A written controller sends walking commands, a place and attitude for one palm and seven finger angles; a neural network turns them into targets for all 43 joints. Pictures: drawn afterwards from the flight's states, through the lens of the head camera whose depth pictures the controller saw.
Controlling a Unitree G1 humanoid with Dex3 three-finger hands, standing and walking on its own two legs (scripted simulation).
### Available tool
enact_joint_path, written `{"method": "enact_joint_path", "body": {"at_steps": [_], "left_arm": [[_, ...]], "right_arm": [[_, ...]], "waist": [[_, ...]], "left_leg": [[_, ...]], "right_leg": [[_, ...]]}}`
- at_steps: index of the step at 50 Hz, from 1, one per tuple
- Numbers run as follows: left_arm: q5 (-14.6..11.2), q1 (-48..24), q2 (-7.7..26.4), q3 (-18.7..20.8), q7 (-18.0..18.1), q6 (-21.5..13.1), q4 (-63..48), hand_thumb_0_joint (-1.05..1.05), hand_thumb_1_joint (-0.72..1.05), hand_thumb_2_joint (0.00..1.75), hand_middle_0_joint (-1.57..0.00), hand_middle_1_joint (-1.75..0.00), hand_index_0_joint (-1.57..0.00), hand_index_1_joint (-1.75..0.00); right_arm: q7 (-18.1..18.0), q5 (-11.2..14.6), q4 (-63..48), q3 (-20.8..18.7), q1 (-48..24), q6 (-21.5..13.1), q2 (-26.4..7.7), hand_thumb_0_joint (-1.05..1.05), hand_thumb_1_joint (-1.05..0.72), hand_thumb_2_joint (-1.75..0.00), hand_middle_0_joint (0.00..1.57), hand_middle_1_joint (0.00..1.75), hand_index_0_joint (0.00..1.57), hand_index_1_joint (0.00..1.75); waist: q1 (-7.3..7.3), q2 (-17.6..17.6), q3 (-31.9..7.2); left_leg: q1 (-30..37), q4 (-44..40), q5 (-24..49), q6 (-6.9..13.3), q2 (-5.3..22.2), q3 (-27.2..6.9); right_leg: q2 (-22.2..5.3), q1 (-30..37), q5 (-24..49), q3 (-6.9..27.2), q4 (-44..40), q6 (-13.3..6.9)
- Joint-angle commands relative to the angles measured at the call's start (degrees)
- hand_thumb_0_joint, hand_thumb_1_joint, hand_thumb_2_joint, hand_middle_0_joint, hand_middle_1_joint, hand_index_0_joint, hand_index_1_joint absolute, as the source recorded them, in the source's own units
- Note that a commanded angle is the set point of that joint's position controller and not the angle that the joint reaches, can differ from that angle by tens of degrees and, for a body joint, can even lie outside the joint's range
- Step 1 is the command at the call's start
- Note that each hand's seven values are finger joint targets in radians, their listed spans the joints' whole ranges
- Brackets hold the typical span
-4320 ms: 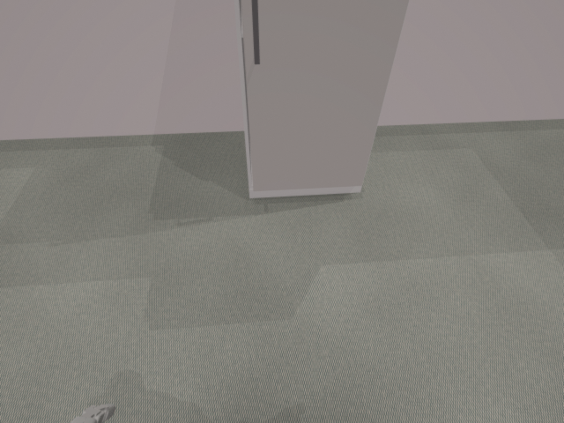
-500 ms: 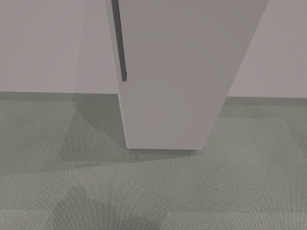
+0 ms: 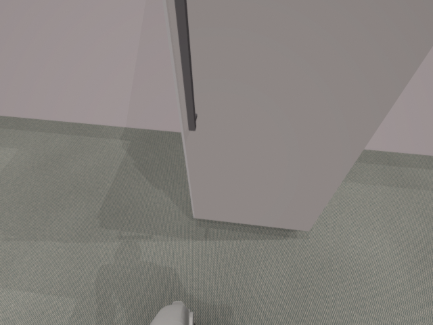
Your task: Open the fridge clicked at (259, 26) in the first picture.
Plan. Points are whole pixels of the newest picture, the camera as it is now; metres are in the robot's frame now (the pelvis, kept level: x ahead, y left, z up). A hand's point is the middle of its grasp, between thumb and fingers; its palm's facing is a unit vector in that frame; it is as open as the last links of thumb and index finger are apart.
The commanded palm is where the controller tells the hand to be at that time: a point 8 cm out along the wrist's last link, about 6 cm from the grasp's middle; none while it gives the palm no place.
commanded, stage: take the last steps up to it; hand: left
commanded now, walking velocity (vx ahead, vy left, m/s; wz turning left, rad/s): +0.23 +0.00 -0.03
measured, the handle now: (186, 39) +0.61 +0.13 +0.21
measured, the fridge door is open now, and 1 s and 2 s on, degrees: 0 0 0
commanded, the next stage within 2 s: come to a stop and stand still in 0.20 s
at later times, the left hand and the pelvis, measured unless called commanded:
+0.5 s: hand (146, 270) +0.25 +0.19 -0.16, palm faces -0.02 -0.97 -0.22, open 7.4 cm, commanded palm none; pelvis +0.14 +0.02 +0.00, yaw -3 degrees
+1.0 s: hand out of the picture +0.12 +0.23 -0.17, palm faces +0.05 -0.98 -0.19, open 7.4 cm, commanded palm none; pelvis +0.09 +0.04 +0.00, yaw -2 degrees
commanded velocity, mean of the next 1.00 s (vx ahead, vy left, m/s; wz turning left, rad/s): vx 0.01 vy -0.02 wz -0.01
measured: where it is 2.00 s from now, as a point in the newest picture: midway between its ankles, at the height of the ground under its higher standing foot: outside the picture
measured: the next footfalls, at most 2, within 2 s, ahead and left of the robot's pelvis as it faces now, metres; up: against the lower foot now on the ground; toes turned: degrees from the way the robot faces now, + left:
left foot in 0.08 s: +0.15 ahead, +0.12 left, +0.00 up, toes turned +7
right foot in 0.50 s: +0.23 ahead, -0.11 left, +0.00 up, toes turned -8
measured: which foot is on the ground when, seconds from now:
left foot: up 0.00-0.06, down 0.08-0.56, up 0.58-0.84, down 0.86-1.00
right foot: down 0.00-0.08, up 0.10-0.48, down 0.50-0.88, up 0.90-1.00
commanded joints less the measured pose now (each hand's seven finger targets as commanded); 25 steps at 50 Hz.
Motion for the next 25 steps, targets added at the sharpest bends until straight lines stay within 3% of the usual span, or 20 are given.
{"method": "enact_joint_path", "body": {"at_steps": [1, 2, 3, 4, 5, 6, 7, 8, 11, 15, 17, 19, 22, 23, 24, 25], "left_arm": [[-0.1, 1.42, 11.26, 2.23, 0.71, -0.41, -1.09, 0.0, 0.9, 0.9, -0.2, -0.3, -0.2, -0.3], [-0.39, 1.36, 10.82, 2.2, 0.67, -0.32, -1.09, 0.0, 0.9, 0.9, -0.2, -0.3, -0.2, -0.3], [-0.92, 3.47, 8.74, 1.97, 0.4, -0.25, -1.31, 0.0, 0.9, 0.9, -0.2, -0.3, -0.2, -0.3], [-1.34, 4.81, 5.9, 1.26, 0.01, -0.17, -2.47, 0.0, 0.9, 0.9, -0.2, -0.3, -0.2, -0.3], [-0.99, 1.55, 7.47, 1.67, 0.32, 0.12, -3.65, 0.0, 0.9, 0.9, -0.2, -0.3, -0.2, -0.3], [-0.85, -1.52, 7.34, 1.79, 0.38, 0.45, -3.48, 0.0, 0.9, 0.9, -0.2, -0.3, -0.2, -0.3], [-0.71, -4.29, 6.82, 1.92, -0.08, 0.46, -3.73, 0.0, 0.9, 0.9, -0.2, -0.3, -0.2, -0.3], [-0.51, -5.17, 6.52, 2.19, -0.46, 0.72, -3.58, 0.0, 0.9, 0.9, -0.2, -0.3, -0.2, -0.3], [-0.14, -2.78, 4.61, 2.09, -0.59, 2.34, -3.13, 0.0, 0.9, 0.9, -0.2, -0.3, -0.2, -0.3], [0.06, -5.98, 5.06, 1.97, -0.86, 3.49, -5.22, 0.0, 0.9, 0.9, -0.2, -0.3, -0.2, -0.3], [-0.15, -8.89, 5.28, 1.57, -0.48, 3.79, -6.16, 0.0, 0.9, 0.9, -0.2, -0.3, -0.2, -0.3], [-0.28, -10.94, 6.09, 1.29, 0.03, 3.83, -6.92, 0.0, 0.9, 0.9, -0.2, -0.3, -0.2, -0.3], [-0.35, -10.88, 7.99, 1.45, 0.35, 4.19, -7.25, 0.0, 0.9, 0.9, -0.2, -0.3, -0.2, -0.3], [-0.3, -10.59, 9.28, 1.71, 0.45, 4.12, -7.29, 0.0, 0.9, 0.9, -0.2, -0.3, -0.2, -0.3], [-0.14, -10.23, 11.7, 1.95, 0.67, 3.67, -7.48, 0.0, 0.9, 0.9, -0.2, -0.3, -0.2, -0.3], [-0.03, -10.34, 13.73, 2.15, 0.87, 3.34, -7.65, 0.0, 0.9, 0.9, -0.2, -0.3, -0.2, -0.3]], "right_arm": [[-0.7, -0.17, -3.86, 0.38, 0.98, -3.42, -1.47, 0.0, -0.9, -0.9, 0.2, 0.3, 0.2, 0.3], [-1.27, -0.42, -1.43, 0.02, 8.51, -3.83, -3.37, 0.0, -0.9, -0.9, 0.2, 0.3, 0.2, 0.3], [-2.04, -0.87, 0.25, -1.05, 15.53, -4.28, -8.4, 0.0, -0.9, -0.9, 0.2, 0.3, 0.2, 0.3], [-2.7, -0.54, 0.97, -2.16, 19.82, -4.19, -13.56, 0.0, -0.9, -0.9, 0.2, 0.3, 0.2, 0.3], [-3.05, 0.09, 0.73, -1.73, 19.4, -3.55, -13.18, 0.0, -0.9, -0.9, 0.2, 0.3, 0.2, 0.3], [-3.41, 0.13, 0.64, -1.18, 14.82, -3.73, -10.12, 0.0, -0.9, -0.9, 0.2, 0.3, 0.2, 0.3], [-3.48, 0.12, -0.48, -0.46, 10.96, -4.2, -7.52, 0.0, -0.9, -0.9, 0.2, 0.3, 0.2, 0.3], [-3.47, -0.04, -1.09, 0.35, 8.42, -4.63, -5.01, 0.0, -0.9, -0.9, 0.2, 0.3, 0.2, 0.3], [-3.55, 0.0, -1.02, 1.04, 6.57, -5.43, -2.54, 0.0, -0.9, -0.9, 0.2, 0.3, 0.2, 0.3], [-3.4, -0.14, -1.83, 0.91, 5.84, -5.07, -3.47, 0.0, -0.9, -0.9, 0.2, 0.3, 0.2, 0.3], [-3.57, -0.31, -1.91, 1.15, 5.53, -4.57, -3.57, 0.0, -0.9, -0.9, 0.2, 0.3, 0.2, 0.3], [-3.75, -0.41, -1.8, 1.23, 5.2, -3.98, -3.89, 0.0, -0.9, -0.9, 0.2, 0.3, 0.2, 0.3], [-3.95, -0.16, -1.14, 0.69, 4.66, -2.62, -5.37, 0.0, -0.9, -0.9, 0.2, 0.3, 0.2, 0.3], [-3.97, 0.07, -0.96, 0.6, 4.77, -2.21, -5.02, 0.0, -0.9, -0.9, 0.2, 0.3, 0.2, 0.3], [-3.86, 0.27, -0.81, 0.64, 5.72, -1.97, -3.77, 0.0, -0.9, -0.9, 0.2, 0.3, 0.2, 0.3], [-3.67, 0.65, -0.83, 0.59, 7.31, -1.67, -2.54, 0.0, -0.9, -0.9, 0.2, 0.3, 0.2, 0.3]], "waist": [[-3.26, -8.84, 0.82], [-6.21, -5.96, -3.72], [-8.24, 3.0, -10.81], [-8.12, 15.97, -15.94], [-8.21, 10.3, -14.4], [-7.09, 7.67, -10.19], [-6.05, 4.93, -4.79], [-4.65, 3.15, -2.02], [-1.36, 3.21, -1.13], [-0.93, 3.34, -0.13], [-1.24, 3.96, 0.24], [-1.55, 3.51, 0.34], [-0.97, 4.11, -0.59], [-0.65, 3.61, -0.4], [-0.63, -0.54, -0.76], [-1.4, -4.62, -2.4]], "left_leg": [[11.46, -11.17, 0.07, 2.23, -4.66, 3.85], [22.17, -15.13, 3.95, 2.76, -4.97, 3.11], [36.69, -15.46, 10.31, 5.43, 4.7, -7.29], [45.77, -19.83, 18.19, 10.52, 18.13, -25.14], [42.22, -24.09, 17.44, 12.74, 20.33, -26.74], [35.78, -25.9, 15.79, 11.6, 18.16, -21.97], [28.84, -26.31, 18.02, 11.32, 16.58, -18.05], [24.3, -27.37, 20.45, 10.64, 14.93, -14.29], [17.5, -29.04, 24.35, 9.31, 11.66, -6.13], [17.45, -30.87, 20.6, 10.03, 10.22, -4.03], [17.69, -28.62, 28.09, 9.43, 10.09, -3.16], [17.81, -25.64, 34.75, 8.38, 9.81, -3.08], [19.78, -21.09, 31.31, 6.01, 8.8, -2.39], [18.56, -19.14, 26.59, 4.49, 7.58, -2.25], [16.37, -16.39, 20.23, 2.29, 4.81, -1.83], [12.91, -13.88, 8.71, 0.45, 1.65, -0.55]], "right_leg": [[-12.11, -4.87, 37.07, 5.26, 6.54, -6.68], [-10.01, -7.54, 36.87, 3.67, 16.76, -5.34], [-5.82, -17.63, 21.54, 1.36, 29.42, -3.1], [0.35, -30.4, -11.65, 0.83, 45.48, -1.27], [-0.59, -32.92, -14.05, 5.86, 52.77, -2.38], [-2.8, -33.92, -9.53, 7.31, 55.81, -2.33], [-4.61, -34.77, -5.45, 7.45, 56.09, -2.02], [-5.7, -33.48, -2.74, 7.82, 54.84, -1.47], [-6.01, -28.02, -0.1, 6.74, 47.97, -0.25], [-5.75, -28.09, 3.46, 5.55, 37.36, 0.56], [-5.31, -26.01, 5.24, 5.48, 30.47, 0.98], [-3.96, -22.06, 5.87, 4.67, 24.07, 0.96], [-3.04, -17.37, 10.27, 3.36, 14.89, 1.09], [-3.42, -14.7, 14.96, 3.93, 10.69, 0.99], [-5.5, -11.7, 27.79, 7.68, 8.27, 0.2], [-10.94, -8.83, 42.5, 13.33, 10.66, -2.6]]}}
